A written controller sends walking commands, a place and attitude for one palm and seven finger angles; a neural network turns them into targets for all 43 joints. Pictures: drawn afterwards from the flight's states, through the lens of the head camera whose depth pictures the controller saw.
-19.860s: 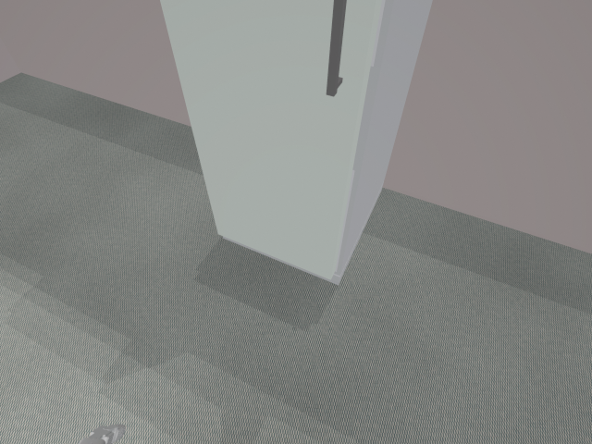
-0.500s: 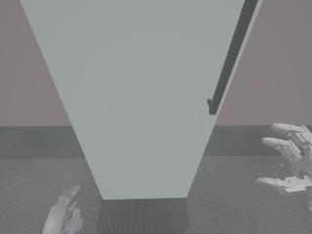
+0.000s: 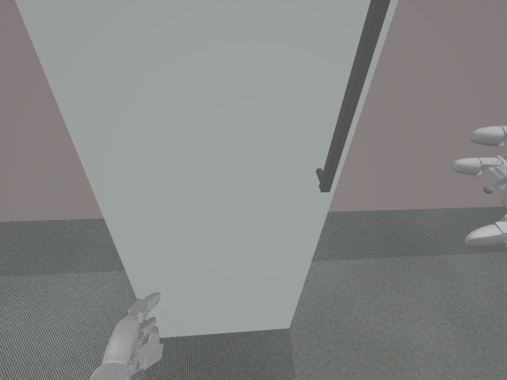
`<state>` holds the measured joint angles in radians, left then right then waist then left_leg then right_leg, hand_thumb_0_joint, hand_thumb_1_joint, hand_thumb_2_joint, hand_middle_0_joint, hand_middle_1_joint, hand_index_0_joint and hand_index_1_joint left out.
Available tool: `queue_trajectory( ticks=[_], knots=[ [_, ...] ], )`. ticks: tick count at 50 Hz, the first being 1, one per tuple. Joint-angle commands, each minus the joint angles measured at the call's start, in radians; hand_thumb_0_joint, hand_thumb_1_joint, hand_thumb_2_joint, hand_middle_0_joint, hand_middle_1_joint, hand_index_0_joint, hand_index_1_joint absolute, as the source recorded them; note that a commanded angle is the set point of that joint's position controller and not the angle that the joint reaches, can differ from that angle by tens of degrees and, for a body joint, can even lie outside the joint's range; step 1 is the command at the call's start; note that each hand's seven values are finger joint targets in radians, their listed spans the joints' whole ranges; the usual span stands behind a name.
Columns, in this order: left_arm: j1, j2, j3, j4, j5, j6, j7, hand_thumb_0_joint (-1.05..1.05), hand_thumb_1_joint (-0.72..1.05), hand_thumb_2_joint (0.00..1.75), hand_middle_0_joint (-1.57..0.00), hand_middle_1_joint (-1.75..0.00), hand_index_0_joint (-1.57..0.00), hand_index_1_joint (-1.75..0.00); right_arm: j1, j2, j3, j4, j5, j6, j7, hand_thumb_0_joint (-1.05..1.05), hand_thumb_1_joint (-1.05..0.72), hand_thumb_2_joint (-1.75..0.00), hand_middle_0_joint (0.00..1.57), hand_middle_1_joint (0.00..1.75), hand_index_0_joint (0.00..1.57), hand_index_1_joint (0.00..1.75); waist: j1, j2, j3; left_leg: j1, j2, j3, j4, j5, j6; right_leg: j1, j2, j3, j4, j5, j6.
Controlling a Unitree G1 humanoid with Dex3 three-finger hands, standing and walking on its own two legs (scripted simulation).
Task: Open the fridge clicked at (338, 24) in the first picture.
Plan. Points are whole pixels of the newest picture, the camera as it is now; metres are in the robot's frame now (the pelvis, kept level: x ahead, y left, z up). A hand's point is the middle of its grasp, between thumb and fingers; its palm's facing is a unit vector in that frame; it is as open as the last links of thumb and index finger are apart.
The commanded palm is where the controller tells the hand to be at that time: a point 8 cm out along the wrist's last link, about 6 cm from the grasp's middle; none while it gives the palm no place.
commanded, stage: raise the hand to about handle height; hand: right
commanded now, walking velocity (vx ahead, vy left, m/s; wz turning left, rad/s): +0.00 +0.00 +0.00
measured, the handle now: (346, 94) +0.46 -0.14 +0.27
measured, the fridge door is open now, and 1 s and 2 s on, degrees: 0 0 0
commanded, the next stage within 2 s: move the hooked fingers beside the handle in 0.52 s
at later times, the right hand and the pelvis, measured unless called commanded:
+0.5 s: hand (472, 181) +0.29 -0.27 +0.24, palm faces +0.08 +0.99 -0.12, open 14.0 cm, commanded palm +0.25 -0.31 +0.25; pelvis +0.00 +0.01 +0.00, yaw +0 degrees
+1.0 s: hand (455, 174) +0.31 -0.26 +0.24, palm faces +0.06 +0.99 -0.10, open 14.0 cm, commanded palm +0.27 -0.30 +0.25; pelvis +0.01 +0.01 +0.00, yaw +0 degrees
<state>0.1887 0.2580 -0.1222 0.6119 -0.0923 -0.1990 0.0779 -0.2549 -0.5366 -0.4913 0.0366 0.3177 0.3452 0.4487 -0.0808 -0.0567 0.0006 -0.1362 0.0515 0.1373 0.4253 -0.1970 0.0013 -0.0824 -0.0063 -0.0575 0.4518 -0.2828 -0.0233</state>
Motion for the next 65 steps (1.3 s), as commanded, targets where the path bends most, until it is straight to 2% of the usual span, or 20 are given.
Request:
queue_trajectory(
  ticks=[1,4,6,7,11,18,21,22,25,28,31,38,40,43,48,51,52,54,60,65],
  knots=[
    [-0.168,0.133,0.058,-0.172,-0.005,-0.053,0.012,0.00,0.90,0.90,-0.20,-0.30,-0.20,-0.30,-0.417,-0.327,-0.101,-0.151,0.014,-0.029,0.014,0.00,0.50,-0.30,0.30,1.20,0.30,1.20,0.011,-0.043,-0.175,0.044,-0.030,-0.058,-0.047,0.128,0.040,-0.002,0.000,0.097,-0.099,0.215,0.011],
    [-0.159,0.141,0.064,-0.175,-0.011,-0.040,0.003,0.00,0.90,0.90,-0.20,-0.30,-0.20,-0.30,-0.321,-0.273,-0.064,-0.066,0.019,0.004,0.032,0.00,0.50,-0.30,0.30,1.20,0.30,1.20,0.013,0.002,-0.142,0.024,-0.028,-0.057,-0.044,0.122,0.039,-0.026,-0.004,0.093,-0.096,0.203,0.012],
    [-0.164,0.146,0.068,-0.188,-0.013,-0.035,-0.003,0.00,0.90,0.90,-0.20,-0.30,-0.20,-0.30,-0.307,-0.274,-0.065,-0.086,0.022,0.012,0.039,0.00,0.50,-0.30,0.30,1.20,0.30,1.20,0.011,-0.004,-0.150,0.018,-0.027,-0.056,-0.034,0.124,0.039,-0.028,-0.003,0.095,-0.092,0.205,0.013],
    [-0.167,0.144,0.069,-0.194,-0.011,-0.033,-0.006,0.00,0.90,0.90,-0.20,-0.30,-0.20,-0.30,-0.276,-0.284,-0.082,-0.086,0.029,0.011,0.038,0.00,0.50,-0.30,0.30,1.20,0.30,1.20,0.003,0.032,-0.153,0.028,-0.024,-0.063,-0.039,0.125,0.039,-0.040,-0.005,0.090,-0.081,0.207,0.010],
    [-0.175,0.139,0.071,-0.208,-0.006,-0.041,-0.002,0.00,0.90,0.90,-0.20,-0.30,-0.20,-0.30,-0.346,-0.333,-0.130,-0.222,0.031,-0.025,0.010,0.00,0.50,-0.30,0.30,1.20,0.30,1.20,0.003,-0.021,-0.215,0.041,-0.029,-0.060,-0.027,0.127,0.037,-0.005,-0.001,0.089,-0.081,0.219,0.007],
    [-0.168,0.138,0.071,-0.182,-0.005,-0.057,0.013,0.00,0.90,0.90,-0.20,-0.30,-0.20,-0.30,-0.366,-0.326,-0.124,-0.221,0.013,-0.036,-0.029,0.00,0.50,-0.30,0.30,1.20,0.30,1.20,0.012,-0.087,-0.183,0.038,-0.019,-0.080,-0.041,0.113,0.037,-0.010,-0.003,0.070,-0.078,0.195,0.004],
    [-0.164,0.135,0.069,-0.177,-0.008,-0.061,0.018,0.00,0.90,0.90,-0.20,-0.30,-0.20,-0.30,-0.371,-0.298,-0.089,-0.185,0.008,-0.023,-0.020,0.00,0.50,-0.30,0.30,1.20,0.30,1.20,0.021,-0.058,-0.162,0.018,-0.022,-0.072,-0.041,0.103,0.031,-0.009,-0.002,0.075,-0.079,0.178,0.003],
    [-0.163,0.135,0.070,-0.175,-0.007,-0.060,0.017,0.00,0.90,0.90,-0.20,-0.30,-0.20,-0.30,-0.340,-0.299,-0.095,-0.169,0.014,-0.022,-0.015,0.00,0.50,-0.30,0.30,1.20,0.30,1.20,0.018,-0.003,-0.160,0.032,-0.021,-0.081,-0.046,0.114,0.031,-0.018,-0.006,0.075,-0.069,0.187,0.000],
    [-0.168,0.136,0.069,-0.180,-0.007,-0.060,0.017,0.00,0.90,0.90,-0.20,-0.30,-0.20,-0.30,-0.361,-0.313,-0.102,-0.185,0.016,-0.021,-0.005,0.00,0.50,-0.30,0.30,1.20,0.30,1.20,0.017,-0.040,-0.181,0.032,-0.019,-0.077,-0.036,0.137,0.030,-0.005,0.000,0.073,-0.066,0.197,-0.001],
    [-0.166,0.139,0.071,-0.176,-0.005,-0.057,0.013,0.00,0.90,0.90,-0.20,-0.30,-0.20,-0.30,-0.325,-0.320,-0.124,-0.170,0.026,-0.025,0.001,0.00,0.50,-0.30,0.30,1.20,0.30,1.20,0.016,0.009,-0.203,0.056,-0.016,-0.083,-0.031,0.176,0.027,-0.015,-0.002,0.071,-0.052,0.223,-0.004],
    [-0.167,0.137,0.071,-0.178,-0.006,-0.057,0.012,0.00,0.90,0.90,-0.20,-0.30,-0.20,-0.30,-0.330,-0.319,-0.124,-0.162,0.026,-0.022,0.003,0.00,0.50,-0.30,0.30,1.20,0.30,1.20,0.015,-0.003,-0.196,0.042,-0.017,-0.072,-0.024,0.191,0.026,-0.012,0.000,0.070,-0.052,0.232,-0.004],
    [-0.163,0.139,0.074,-0.167,-0.006,-0.056,0.015,0.00,0.90,0.90,-0.20,-0.30,-0.20,-0.30,-0.353,-0.314,-0.115,-0.148,0.025,-0.031,-0.007,0.00,0.50,-0.30,0.30,1.20,0.30,1.20,0.025,0.003,-0.176,0.027,-0.012,-0.082,-0.029,0.173,0.022,-0.022,-0.005,0.067,-0.044,0.214,-0.004],
    [-0.168,0.135,0.073,-0.170,-0.006,-0.062,0.020,0.00,0.90,0.90,-0.20,-0.30,-0.20,-0.30,-0.399,-0.289,-0.080,-0.172,0.018,-0.038,-0.008,0.00,0.50,-0.30,0.30,1.20,0.30,1.20,0.030,-0.039,-0.188,0.018,-0.012,-0.077,-0.022,0.172,0.026,-0.002,-0.001,0.071,-0.047,0.216,-0.002],
    [-0.164,0.133,0.072,-0.162,-0.005,-0.063,0.025,0.00,0.90,0.90,-0.20,-0.30,-0.20,-0.30,-0.422,-0.271,-0.054,-0.150,0.010,-0.043,-0.016,0.00,0.50,-0.30,0.30,1.20,0.30,1.20,0.035,-0.030,-0.185,0.013,-0.011,-0.082,-0.024,0.168,0.026,-0.001,-0.003,0.071,-0.045,0.212,-0.003],
    [-0.162,0.129,0.075,-0.171,-0.001,-0.064,0.024,0.00,0.90,0.90,-0.20,-0.30,-0.20,-0.30,-0.408,-0.272,-0.065,-0.178,0.006,-0.055,-0.030,0.00,0.50,-0.30,0.30,1.20,0.30,1.20,0.022,-0.020,-0.238,0.046,-0.009,-0.073,-0.008,0.208,0.030,0.010,-0.003,0.075,-0.046,0.253,-0.002],
    [-0.156,0.132,0.073,-0.161,-0.001,-0.059,0.025,0.00,0.90,0.90,-0.20,-0.30,-0.20,-0.30,-0.413,-0.270,-0.065,-0.122,0.002,-0.044,-0.038,0.00,0.50,-0.30,0.30,1.20,0.30,1.20,0.024,-0.021,-0.205,0.025,-0.011,-0.066,-0.008,0.193,0.030,-0.008,-0.004,0.079,-0.055,0.238,0.001],
    [-0.151,0.136,0.078,-0.155,0.001,-0.055,0.023,0.00,0.90,0.90,-0.20,-0.30,-0.20,-0.30,-0.375,-0.291,-0.092,-0.083,0.004,-0.039,-0.044,0.00,0.50,-0.30,0.30,1.20,0.30,1.20,0.019,0.020,-0.185,0.030,-0.010,-0.070,-0.016,0.191,0.030,-0.029,-0.009,0.078,-0.049,0.239,-0.001],
    [-0.157,0.137,0.079,-0.162,-0.002,-0.052,0.023,0.00,0.90,0.90,-0.20,-0.30,-0.20,-0.30,-0.403,-0.293,-0.086,-0.092,-0.001,-0.034,-0.045,0.00,0.50,-0.30,0.30,1.20,0.30,1.20,0.022,0.001,-0.196,0.025,-0.007,-0.074,-0.014,0.179,0.027,-0.031,-0.006,0.072,-0.050,0.224,-0.003],
    [-0.155,0.125,0.075,-0.168,0.000,-0.060,0.028,0.00,0.90,0.90,-0.20,-0.30,-0.20,-0.30,-0.488,-0.235,-0.018,-0.166,-0.011,-0.063,-0.059,0.00,0.50,-0.30,0.30,1.20,0.30,1.20,0.035,-0.055,-0.237,0.019,-0.011,-0.067,-0.002,0.190,0.032,0.019,-0.010,0.081,-0.055,0.254,0.005],
    [-0.151,0.125,0.077,-0.156,0.001,-0.060,0.027,0.00,0.90,0.90,-0.20,-0.30,-0.20,-0.30,-0.457,-0.182,0.014,-0.158,-0.013,-0.050,-0.082,0.00,0.50,-0.30,0.30,1.20,0.30,1.20,0.032,-0.026,-0.211,0.006,-0.010,-0.061,0.002,0.192,0.032,0.010,-0.014,0.086,-0.062,0.261,0.009]
  ],
)
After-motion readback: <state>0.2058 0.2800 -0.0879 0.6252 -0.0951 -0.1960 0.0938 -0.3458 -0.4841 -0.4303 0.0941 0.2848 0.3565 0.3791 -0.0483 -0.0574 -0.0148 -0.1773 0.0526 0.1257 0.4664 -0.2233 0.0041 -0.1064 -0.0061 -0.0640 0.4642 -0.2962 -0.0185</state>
